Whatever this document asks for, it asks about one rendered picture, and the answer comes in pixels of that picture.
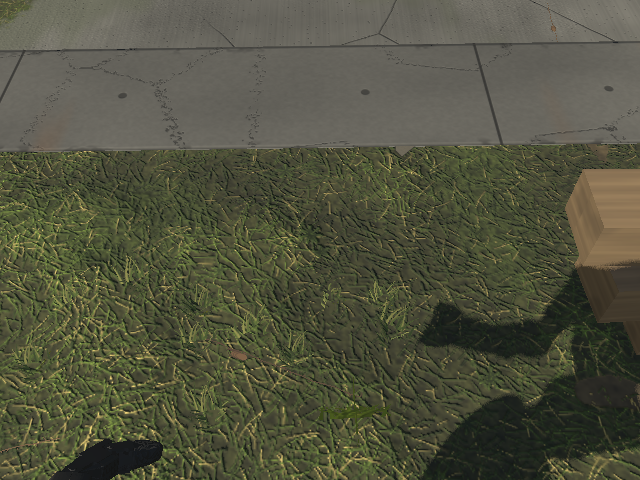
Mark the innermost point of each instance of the robot left hand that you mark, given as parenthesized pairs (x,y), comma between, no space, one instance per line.
(105,460)

